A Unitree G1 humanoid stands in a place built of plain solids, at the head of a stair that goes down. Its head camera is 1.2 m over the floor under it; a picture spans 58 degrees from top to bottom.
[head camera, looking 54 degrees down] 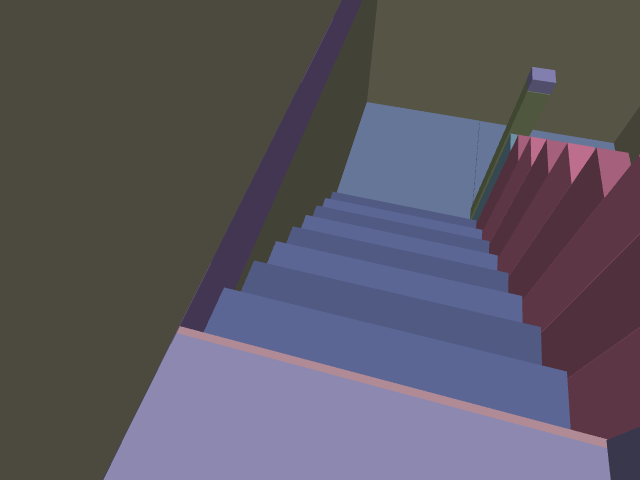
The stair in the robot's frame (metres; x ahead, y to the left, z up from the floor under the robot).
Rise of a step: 0.19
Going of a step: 0.25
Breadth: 1.20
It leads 15 degrees to the right of straight ahead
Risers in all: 9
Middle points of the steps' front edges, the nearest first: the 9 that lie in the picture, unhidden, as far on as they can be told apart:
0.40 -0.16 0.00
0.64 -0.23 -0.19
0.88 -0.29 -0.38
1.13 -0.36 -0.57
1.37 -0.42 -0.77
1.61 -0.49 -0.96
1.86 -0.56 -1.15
2.10 -0.62 -1.34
2.34 -0.69 -1.53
